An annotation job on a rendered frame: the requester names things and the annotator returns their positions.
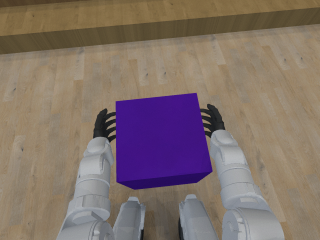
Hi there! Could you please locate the right robot shin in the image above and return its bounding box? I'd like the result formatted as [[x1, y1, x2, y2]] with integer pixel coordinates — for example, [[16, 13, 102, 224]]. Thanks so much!
[[182, 194, 205, 240]]

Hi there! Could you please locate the robot right hand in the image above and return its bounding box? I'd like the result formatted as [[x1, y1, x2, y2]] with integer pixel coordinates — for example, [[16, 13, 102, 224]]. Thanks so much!
[[200, 104, 226, 138]]

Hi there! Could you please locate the robot left forearm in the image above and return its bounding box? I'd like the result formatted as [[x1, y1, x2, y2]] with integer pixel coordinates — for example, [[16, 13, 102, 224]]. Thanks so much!
[[56, 137, 114, 240]]

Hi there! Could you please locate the robot right thigh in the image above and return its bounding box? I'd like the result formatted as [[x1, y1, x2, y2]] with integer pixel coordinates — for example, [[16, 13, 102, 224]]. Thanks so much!
[[179, 198, 219, 240]]

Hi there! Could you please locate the robot right forearm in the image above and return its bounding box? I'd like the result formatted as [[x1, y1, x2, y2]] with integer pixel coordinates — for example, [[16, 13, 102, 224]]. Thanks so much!
[[210, 129, 285, 240]]

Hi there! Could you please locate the robot left hand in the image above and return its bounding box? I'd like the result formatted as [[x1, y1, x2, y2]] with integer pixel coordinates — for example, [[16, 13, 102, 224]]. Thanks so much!
[[93, 108, 116, 143]]

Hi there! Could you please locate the carton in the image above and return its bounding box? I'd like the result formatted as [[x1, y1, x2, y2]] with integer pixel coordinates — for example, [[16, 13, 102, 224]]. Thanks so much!
[[115, 93, 213, 190]]

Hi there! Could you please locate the robot left upper arm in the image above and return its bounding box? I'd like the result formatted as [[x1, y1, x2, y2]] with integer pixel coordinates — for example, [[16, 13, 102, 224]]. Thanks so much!
[[56, 219, 115, 240]]

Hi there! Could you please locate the robot right upper arm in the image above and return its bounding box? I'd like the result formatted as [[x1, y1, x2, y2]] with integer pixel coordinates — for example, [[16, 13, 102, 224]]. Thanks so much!
[[222, 207, 284, 240]]

